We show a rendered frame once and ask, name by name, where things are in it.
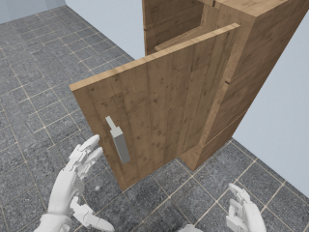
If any handle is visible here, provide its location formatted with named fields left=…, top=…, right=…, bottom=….
left=105, top=116, right=130, bottom=164

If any right robot hand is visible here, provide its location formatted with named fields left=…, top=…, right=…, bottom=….
left=226, top=183, right=267, bottom=232

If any right robot shin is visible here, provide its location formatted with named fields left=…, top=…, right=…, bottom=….
left=184, top=224, right=194, bottom=228

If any left robot hand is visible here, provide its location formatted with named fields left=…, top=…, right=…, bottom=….
left=47, top=134, right=115, bottom=232

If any left robot forearm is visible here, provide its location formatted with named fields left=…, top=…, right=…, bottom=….
left=34, top=213, right=73, bottom=232

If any cupboard door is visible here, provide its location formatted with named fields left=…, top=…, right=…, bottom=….
left=69, top=23, right=240, bottom=190

